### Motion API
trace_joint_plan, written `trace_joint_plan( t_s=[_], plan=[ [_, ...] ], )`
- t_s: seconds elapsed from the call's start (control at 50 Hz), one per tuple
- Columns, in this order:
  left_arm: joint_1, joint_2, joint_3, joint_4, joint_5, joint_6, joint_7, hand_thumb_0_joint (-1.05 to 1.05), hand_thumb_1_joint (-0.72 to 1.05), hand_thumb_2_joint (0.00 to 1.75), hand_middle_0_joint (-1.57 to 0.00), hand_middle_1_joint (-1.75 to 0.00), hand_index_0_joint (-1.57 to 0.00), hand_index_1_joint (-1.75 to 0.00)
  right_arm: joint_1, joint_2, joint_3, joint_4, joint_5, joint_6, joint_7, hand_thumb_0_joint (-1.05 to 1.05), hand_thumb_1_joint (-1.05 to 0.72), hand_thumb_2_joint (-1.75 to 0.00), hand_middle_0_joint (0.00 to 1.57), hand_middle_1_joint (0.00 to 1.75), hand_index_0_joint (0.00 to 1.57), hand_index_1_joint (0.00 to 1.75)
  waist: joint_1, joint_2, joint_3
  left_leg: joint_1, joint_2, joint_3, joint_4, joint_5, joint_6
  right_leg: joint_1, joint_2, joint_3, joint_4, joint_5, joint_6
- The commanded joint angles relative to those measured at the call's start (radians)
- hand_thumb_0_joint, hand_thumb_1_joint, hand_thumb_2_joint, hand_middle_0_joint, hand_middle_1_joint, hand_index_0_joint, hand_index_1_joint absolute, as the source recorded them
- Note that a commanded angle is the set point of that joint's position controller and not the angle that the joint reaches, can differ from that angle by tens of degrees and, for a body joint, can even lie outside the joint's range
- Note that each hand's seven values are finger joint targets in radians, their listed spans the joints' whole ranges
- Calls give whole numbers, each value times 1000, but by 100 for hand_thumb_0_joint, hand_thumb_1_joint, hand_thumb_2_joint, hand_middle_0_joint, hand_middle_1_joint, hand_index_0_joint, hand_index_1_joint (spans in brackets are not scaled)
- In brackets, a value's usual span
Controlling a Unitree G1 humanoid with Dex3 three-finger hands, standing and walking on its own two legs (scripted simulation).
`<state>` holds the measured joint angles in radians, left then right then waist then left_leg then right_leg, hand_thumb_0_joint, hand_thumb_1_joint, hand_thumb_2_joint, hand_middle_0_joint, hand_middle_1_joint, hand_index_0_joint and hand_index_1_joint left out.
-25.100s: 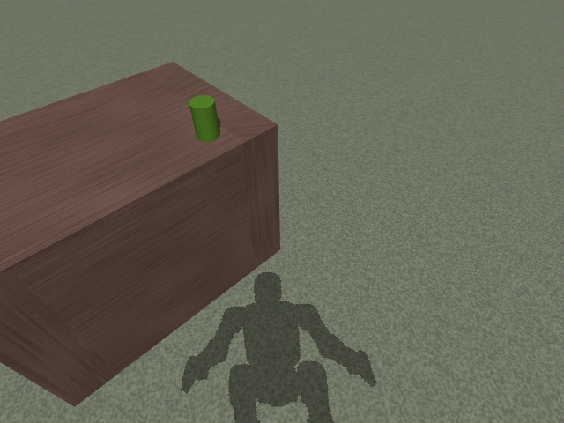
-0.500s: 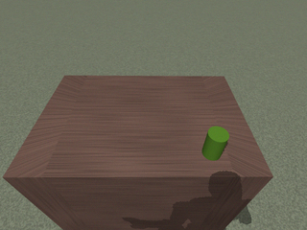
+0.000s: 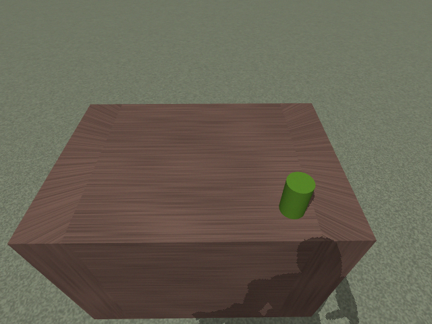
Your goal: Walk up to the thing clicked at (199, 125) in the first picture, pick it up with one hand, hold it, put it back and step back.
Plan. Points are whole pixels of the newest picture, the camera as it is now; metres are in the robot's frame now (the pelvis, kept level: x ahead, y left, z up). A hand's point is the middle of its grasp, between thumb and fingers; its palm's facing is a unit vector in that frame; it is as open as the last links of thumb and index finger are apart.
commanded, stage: home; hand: right
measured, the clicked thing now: (296, 196) +0.46 -0.20 -0.08
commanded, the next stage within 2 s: stand in 1.24 s
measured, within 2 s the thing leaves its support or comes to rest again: neither
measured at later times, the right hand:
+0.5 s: hand out of the picture +0.08 -0.25 -0.15, palm faces -0.04 +0.93 -0.35, open 17.2 cm
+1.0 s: hand out of the picture +0.08 -0.25 -0.15, palm faces -0.04 +0.93 -0.35, open 17.1 cm
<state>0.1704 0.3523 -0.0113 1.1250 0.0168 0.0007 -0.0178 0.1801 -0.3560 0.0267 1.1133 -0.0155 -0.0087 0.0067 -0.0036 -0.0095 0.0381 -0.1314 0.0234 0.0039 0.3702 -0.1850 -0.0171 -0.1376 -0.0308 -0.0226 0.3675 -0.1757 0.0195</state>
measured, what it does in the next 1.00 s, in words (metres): stands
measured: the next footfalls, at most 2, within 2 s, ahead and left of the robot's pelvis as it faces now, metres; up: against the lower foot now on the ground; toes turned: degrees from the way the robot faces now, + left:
none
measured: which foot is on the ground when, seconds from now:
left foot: down 0.00-1.00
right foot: down 0.00-1.00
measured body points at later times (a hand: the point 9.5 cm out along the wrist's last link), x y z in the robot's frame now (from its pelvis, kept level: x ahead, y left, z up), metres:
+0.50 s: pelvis +0.01 +0.00 +0.00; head +0.01 +0.00 +0.45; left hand +0.08 +0.30 -0.13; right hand +0.08 -0.30 -0.13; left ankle +0.01 +0.13 -0.75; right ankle +0.02 -0.13 -0.75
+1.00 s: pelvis +0.01 +0.00 +0.00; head +0.02 +0.01 +0.45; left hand +0.08 +0.30 -0.13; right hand +0.08 -0.30 -0.13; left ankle +0.01 +0.13 -0.75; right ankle +0.02 -0.13 -0.75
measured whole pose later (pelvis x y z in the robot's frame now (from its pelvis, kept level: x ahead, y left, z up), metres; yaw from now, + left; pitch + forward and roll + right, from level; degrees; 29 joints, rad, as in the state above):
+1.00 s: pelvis +0.01 +0.00 +0.00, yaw +0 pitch -3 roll +0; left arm 0.12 0.35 0.00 1.13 0.01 0.00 -0.01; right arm 0.13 -0.35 0.02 1.12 -0.01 -0.01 0.00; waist 0.00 -0.01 0.05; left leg -0.10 0.02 0.00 0.33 -0.18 -0.02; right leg -0.11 -0.04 -0.02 0.33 -0.18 0.02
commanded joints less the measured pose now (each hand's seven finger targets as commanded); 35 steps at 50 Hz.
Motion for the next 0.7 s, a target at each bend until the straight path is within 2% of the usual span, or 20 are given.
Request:
trace_joint_plan(
  t_s=[0.0, 0.04, 0.1, 0.18, 0.24, 0.4, 0.48, 0.54, 0.62, 0.68],
  plan=[
    [-52, 221, 43, -51, -1, -22, 19, 0, 90, 90, -20, -30, -20, -30, -52, -224, -43, -53, -2, -24, -19, 0, 52, -7, 6, 6, 6, 6, 6, 16, -20, -36, 95, -104, -93, -6, 41, 6, -88, 106, -86, -8, -39],
    [-52, 219, 44, -49, -1, -23, 21, 0, 90, 90, -20, -30, -20, -30, -54, -221, -43, -52, 0, -25, -19, 0, 52, -7, 6, 6, 6, 6, 8, 3, -28, -23, 97, -102, -90, 27, 41, 10, -88, 104, -90, 11, -38],
    [-62, 216, 45, -45, -2, -21, 22, 0, 90, 90, -20, -30, -20, -30, -50, -218, -42, -49, 1, -23, -22, 0, 51, -8, 6, 6, 6, 6, 4, 10, -25, -31, 98, -96, -96, 20, 41, 21, -93, 106, -86, 24, -40],
    [-65, 211, 44, -42, -2, -20, 21, 0, 90, 90, -20, -30, -20, -30, -56, -222, -43, -49, 1, -20, -20, 0, 52, -7, 6, 6, 6, 6, 6, 15, -12, -38, 94, -95, -101, -8, 38, 11, -89, 101, -96, -10, -37],
    [-74, 214, 46, -44, -1, -22, 22, 0, 90, 90, -20, -30, -20, -30, -61, -221, -45, -51, 1, -22, -21, 0, 52, -7, 6, 6, 6, 6, 5, 4, -29, -21, 97, -97, -95, 53, 35, 19, -91, 98, -90, 31, -37],
    [-78, 210, 46, -40, -5, -23, 22, 0, 90, 90, -20, -30, -20, -30, -72, -223, -45, -47, 4, -23, -21, 0, 51, -8, 6, 6, 6, 6, 7, 9, -46, 15, 104, -90, -86, 120, 35, 40, -95, 93, -87, 99, -34],
    [-84, 209, 45, -41, -4, -22, 22, 0, 90, 90, -20, -30, -20, -30, -78, -223, -46, -47, 3, -21, -21, 0, 49, -9, 6, 6, 6, 6, 6, 13, -37, 2, 103, -90, -93, 93, 33, 38, -94, 91, -93, 76, -33],
    [-88, 211, 47, -45, -3, -23, 23, 0, 90, 90, -20, -30, -20, -30, -87, -223, -49, -50, 3, -22, -22, 0, 52, -7, 6, 6, 6, 6, 6, 7, -59, 23, 109, -90, -83, 137, 33, 46, -99, 90, -87, 112, -35],
    [-89, 209, 47, -44, -4, -22, 23, 0, 90, 90, -20, -30, -20, -30, -82, -222, -48, -49, 2, -21, -23, 0, 51, -8, 6, 6, 6, 6, 4, 14, -57, 16, 107, -85, -84, 143, 35, 58, -100, 87, -84, 133, -33],
    [-85, 209, 48, -39, -6, -20, 22, 0, 90, 90, -20, -30, -20, -30, -89, -221, -49, -44, 3, -22, -22, 0, 50, -9, 6, 6, 6, 6, 9, 14, -34, 8, 103, -89, -99, 115, 31, 45, -94, 84, -92, 93, -32]
  ],
)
